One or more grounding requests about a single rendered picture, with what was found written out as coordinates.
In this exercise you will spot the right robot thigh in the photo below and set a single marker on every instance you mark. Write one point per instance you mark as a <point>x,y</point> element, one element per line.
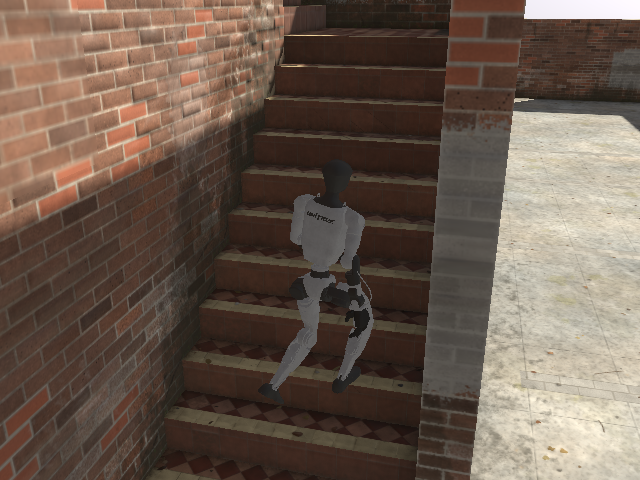
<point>339,296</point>

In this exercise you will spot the robot right shin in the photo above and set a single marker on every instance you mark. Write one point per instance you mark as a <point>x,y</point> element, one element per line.
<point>354,348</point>

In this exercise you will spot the right robot upper arm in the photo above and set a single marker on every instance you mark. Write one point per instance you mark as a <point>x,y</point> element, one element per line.
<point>356,224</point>

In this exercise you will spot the right robot forearm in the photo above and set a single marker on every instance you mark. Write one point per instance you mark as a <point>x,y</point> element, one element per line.
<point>354,285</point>

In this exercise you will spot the left robot upper arm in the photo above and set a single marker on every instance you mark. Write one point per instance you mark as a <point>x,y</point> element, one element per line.
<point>298,217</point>

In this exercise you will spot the right robot hand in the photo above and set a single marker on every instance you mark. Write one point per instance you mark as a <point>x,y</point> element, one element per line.
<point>361,319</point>

